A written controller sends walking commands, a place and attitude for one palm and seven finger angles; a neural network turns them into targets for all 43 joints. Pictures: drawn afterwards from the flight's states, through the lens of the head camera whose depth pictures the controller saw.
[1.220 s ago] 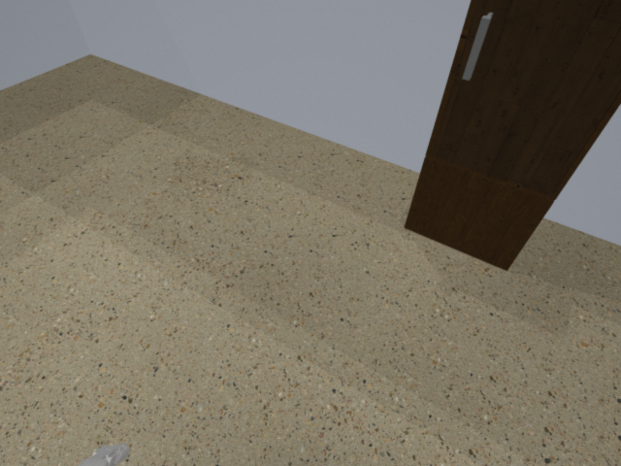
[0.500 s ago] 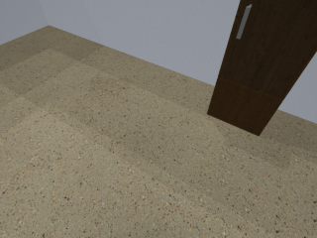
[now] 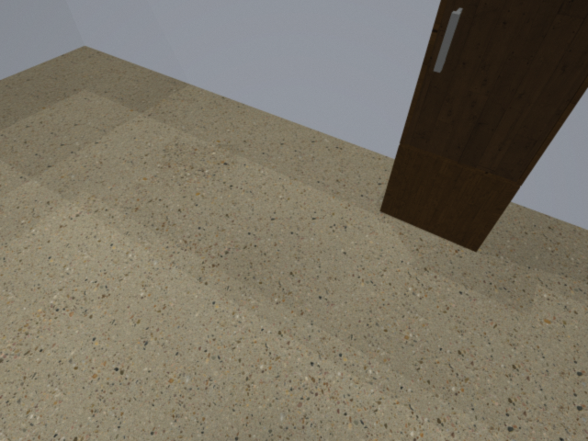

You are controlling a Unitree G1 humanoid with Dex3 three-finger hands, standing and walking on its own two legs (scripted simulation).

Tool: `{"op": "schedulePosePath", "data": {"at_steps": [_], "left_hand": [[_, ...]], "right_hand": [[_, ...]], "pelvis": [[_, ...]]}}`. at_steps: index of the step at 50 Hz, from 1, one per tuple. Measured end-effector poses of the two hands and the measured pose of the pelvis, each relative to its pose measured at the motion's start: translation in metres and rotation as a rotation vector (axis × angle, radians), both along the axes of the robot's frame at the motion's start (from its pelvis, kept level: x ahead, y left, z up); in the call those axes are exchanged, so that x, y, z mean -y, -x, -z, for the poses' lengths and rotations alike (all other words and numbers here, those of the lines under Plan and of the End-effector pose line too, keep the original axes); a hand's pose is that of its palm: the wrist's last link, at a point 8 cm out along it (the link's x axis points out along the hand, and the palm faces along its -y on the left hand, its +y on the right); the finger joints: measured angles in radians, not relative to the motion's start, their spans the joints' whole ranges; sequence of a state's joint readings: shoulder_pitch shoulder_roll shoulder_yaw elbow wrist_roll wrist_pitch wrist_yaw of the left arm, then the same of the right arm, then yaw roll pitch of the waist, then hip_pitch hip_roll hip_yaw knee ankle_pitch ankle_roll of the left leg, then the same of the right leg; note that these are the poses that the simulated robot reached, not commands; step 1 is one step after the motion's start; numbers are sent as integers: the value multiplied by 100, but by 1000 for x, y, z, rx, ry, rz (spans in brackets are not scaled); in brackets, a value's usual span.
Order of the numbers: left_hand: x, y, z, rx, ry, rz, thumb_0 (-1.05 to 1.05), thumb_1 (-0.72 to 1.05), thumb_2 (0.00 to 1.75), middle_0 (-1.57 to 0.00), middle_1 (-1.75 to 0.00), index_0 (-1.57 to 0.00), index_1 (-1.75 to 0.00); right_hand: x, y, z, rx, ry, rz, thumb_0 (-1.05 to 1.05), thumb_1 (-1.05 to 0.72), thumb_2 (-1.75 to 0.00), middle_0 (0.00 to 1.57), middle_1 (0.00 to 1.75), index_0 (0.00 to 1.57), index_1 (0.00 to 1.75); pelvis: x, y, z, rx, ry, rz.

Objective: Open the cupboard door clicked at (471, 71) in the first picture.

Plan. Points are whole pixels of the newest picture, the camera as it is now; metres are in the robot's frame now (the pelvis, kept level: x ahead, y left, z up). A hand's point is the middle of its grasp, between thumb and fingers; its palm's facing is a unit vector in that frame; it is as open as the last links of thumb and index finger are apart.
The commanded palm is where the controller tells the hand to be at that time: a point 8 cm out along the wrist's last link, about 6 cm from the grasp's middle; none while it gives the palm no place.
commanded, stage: look at it before walking up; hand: left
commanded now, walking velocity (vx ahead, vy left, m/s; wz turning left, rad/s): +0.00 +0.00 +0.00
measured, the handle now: (448, 40) +1.16 -0.39 +0.05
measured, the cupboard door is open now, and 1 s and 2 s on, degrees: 0 0 0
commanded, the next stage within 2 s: walk to a spot facing it in 0.22 s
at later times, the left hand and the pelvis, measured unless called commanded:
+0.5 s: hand out of the picture +0.07 +0.23 -0.17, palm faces -0.04 -0.96 -0.29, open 7.3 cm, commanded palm none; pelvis +0.02 +0.00 -0.01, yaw -3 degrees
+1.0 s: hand (233, 427) +0.18 +0.11 -0.17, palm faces -0.21 -0.96 -0.18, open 7.3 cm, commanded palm none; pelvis +0.17 -0.06 +0.00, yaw -16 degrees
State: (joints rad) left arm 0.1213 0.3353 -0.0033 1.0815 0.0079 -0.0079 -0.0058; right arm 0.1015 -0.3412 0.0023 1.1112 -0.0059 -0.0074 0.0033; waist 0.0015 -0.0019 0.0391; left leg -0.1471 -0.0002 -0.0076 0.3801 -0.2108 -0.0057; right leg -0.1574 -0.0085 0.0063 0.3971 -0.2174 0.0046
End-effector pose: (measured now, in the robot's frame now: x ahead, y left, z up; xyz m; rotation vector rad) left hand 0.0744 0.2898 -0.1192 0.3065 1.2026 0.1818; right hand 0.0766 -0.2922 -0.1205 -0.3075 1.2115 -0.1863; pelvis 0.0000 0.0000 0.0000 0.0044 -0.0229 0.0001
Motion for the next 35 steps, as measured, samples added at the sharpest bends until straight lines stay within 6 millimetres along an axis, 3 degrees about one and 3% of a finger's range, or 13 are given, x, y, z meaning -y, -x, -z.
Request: {"op": "schedulePosePath", "data": {"at_steps": [21, 29, 32, 35], "left_hand": [[3, 0, 2, -26, -1, -9, 0, 91, 90, -21, -30, -21, -30], [32, 8, 25, -144, 78, 14, 0, 91, 90, -20, -30, -20, -30], [50, -6, 27, -187, 90, 50, 1, 91, 90, -20, -30, -20, -30], [73, -38, 28, -169, 97, 90, 1, 91, 90, -20, -30, -20, -30]], "right_hand": [[-3, -5, 3, -6, -7, 8, 1, -90, -90, 20, 30, 20, 30], [-20, 22, 25, -40, -76, 122, 1, -90, -90, 20, 30, 20, 30], [-20, 40, 33, -70, -102, 195, 1, -90, -90, 20, 30, 20, 30], [-14, 60, 44, -141, -124, 251, 1, -90, -90, 20, 30, 20, 30]], "pelvis": [[1, -9, 1, -3, 2, 21], [6, -37, 13, -18, -9, 111], [16, -51, 14, -17, -18, 154], [29, -66, 19, -14, -13, 182]]}}
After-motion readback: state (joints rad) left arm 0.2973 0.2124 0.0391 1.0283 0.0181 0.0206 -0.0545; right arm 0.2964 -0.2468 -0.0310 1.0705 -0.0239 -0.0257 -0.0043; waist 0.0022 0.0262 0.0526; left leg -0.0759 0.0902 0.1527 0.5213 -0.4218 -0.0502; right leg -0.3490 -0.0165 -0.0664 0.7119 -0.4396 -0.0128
